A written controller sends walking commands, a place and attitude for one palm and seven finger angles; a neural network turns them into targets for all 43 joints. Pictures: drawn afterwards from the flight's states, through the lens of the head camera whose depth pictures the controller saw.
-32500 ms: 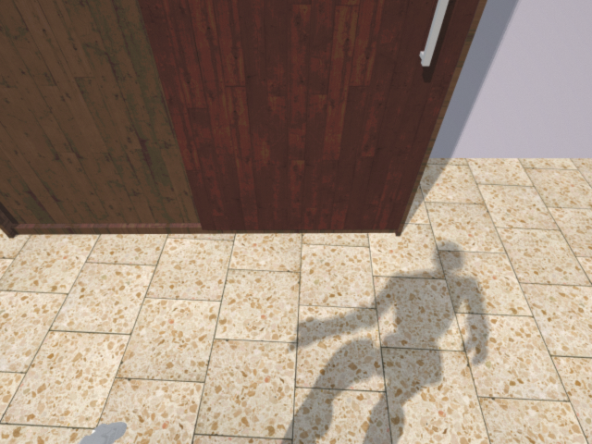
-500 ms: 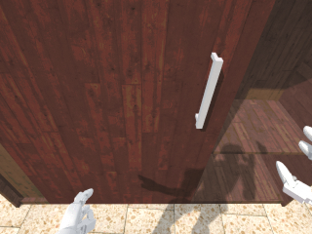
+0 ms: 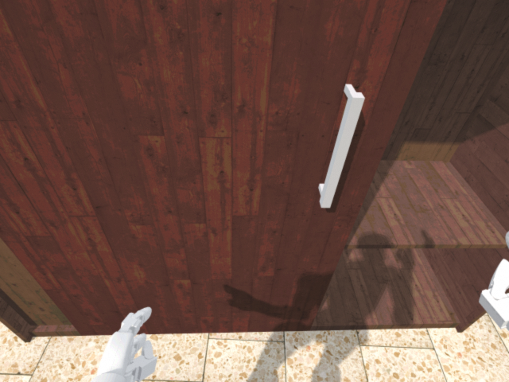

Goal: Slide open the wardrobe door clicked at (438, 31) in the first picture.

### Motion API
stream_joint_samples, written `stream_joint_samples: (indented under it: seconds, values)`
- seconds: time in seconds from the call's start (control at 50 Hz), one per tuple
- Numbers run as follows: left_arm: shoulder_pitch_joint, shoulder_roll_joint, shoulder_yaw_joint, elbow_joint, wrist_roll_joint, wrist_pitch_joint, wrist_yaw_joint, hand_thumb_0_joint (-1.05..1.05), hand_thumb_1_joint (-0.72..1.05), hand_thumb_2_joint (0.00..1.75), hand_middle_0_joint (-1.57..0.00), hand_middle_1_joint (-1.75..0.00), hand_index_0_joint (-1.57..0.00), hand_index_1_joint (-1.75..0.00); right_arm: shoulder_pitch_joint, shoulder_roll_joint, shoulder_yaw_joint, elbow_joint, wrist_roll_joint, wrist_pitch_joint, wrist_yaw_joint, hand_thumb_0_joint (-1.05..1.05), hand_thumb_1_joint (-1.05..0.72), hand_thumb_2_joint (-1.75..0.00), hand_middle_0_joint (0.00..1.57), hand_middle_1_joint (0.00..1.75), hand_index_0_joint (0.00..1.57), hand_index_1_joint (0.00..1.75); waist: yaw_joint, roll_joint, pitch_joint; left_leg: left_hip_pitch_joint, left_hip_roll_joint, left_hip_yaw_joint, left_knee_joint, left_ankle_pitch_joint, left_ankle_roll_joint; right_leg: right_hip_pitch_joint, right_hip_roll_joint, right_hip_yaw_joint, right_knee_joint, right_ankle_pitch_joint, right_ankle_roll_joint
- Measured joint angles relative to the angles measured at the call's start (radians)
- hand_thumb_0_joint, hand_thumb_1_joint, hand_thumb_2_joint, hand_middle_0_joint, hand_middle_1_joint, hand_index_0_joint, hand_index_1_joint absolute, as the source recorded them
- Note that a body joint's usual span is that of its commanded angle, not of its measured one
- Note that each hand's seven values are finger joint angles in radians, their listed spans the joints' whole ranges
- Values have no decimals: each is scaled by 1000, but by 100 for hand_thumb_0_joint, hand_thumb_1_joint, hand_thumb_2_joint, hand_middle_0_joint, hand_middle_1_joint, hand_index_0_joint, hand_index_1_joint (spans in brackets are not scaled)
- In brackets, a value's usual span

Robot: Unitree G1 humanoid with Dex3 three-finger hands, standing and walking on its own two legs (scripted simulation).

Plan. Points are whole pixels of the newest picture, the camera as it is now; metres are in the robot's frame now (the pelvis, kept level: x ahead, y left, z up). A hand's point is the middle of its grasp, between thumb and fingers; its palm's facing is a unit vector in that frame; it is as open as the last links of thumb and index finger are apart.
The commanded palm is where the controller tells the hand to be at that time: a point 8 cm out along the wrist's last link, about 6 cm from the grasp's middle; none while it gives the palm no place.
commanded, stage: step back with the hand held close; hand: right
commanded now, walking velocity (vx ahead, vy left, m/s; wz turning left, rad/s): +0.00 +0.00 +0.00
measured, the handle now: (336, 151) +0.47 -0.15 +0.15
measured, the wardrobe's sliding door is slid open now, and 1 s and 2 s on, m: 0.63 0.63 0.63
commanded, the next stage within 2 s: stop stepping back and stand still in 1.32 s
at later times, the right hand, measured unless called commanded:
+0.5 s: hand out of the picture +0.16 -0.29 +0.15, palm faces +0.42 +0.78 -0.47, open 7.4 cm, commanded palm +0.11 -0.32 +0.17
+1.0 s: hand out of the picture +0.09 -0.31 +0.15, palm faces +0.53 +0.74 -0.41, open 7.4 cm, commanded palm +0.03 -0.34 +0.17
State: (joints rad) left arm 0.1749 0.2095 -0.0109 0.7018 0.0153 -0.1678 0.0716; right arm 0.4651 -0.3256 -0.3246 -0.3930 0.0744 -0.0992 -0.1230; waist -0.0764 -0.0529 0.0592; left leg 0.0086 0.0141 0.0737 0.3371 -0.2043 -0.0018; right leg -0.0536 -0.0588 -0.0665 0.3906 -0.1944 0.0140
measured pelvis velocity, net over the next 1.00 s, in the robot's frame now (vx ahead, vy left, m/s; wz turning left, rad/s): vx -0.10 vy -0.03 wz -0.03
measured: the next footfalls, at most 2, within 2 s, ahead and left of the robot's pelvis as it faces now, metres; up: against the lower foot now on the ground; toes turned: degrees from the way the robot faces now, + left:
right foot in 1.36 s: -0.07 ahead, -0.16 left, +0.00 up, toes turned -7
left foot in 1.60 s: -0.24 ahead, +0.04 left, +0.00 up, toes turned +1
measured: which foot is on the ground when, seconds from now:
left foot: down 0.00-1.00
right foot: down 0.00-1.00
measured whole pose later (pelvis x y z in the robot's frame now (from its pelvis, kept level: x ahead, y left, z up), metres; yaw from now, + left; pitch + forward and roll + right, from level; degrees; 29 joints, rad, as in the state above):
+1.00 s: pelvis -0.10 -0.03 -0.03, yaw -2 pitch -2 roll +2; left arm 0.21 0.22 0.00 0.63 0.01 -0.14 0.10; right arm 0.49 -0.37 -0.43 -0.48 0.02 -0.26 -0.19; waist -0.03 -0.01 0.04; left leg -0.40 0.01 -0.02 0.57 -0.15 -0.04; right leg -0.47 -0.02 -0.06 0.64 -0.23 -0.04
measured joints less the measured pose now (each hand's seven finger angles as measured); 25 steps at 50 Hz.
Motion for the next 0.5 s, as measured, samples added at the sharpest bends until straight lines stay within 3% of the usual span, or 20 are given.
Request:
stream_joint_samples:
  seconds: [0.12,0.2,0.34,0.5]
  values:
    - [9,7,4,-2,-7,7,3,1,90,90,-20,-30,-20,-30,-10,-6,-10,13,-1,-6,4,2,-89,-90,21,30,21,30,3,-4,0,-6,-5,1,1,2,2,-10,-5,2,9,-1,2]
    - [-4,19,-3,-31,-11,46,-6,1,90,90,-20,-30,-20,-30,-13,-18,-56,19,-12,-40,-1,2,-89,-90,21,30,21,30,31,-8,-31,-103,-10,6,39,1,0,-121,-14,10,73,-16,-2]
    - [0,29,15,-92,-18,88,11,1,90,90,-20,-29,-20,-30,70,-39,-34,-56,-20,-39,-4,2,-89,-90,21,30,21,30,61,5,-45,-231,16,-25,136,-19,-22,-220,6,-20,130,-26,-24]
    - [17,15,9,-119,-26,100,24,1,90,90,-20,-29,-20,-30,74,-80,-76,-68,-21,-58,-29,2,-89,-90,22,30,22,30,57,20,-41,-303,33,-43,190,-9,-36,-279,20,-36,165,-12,-46]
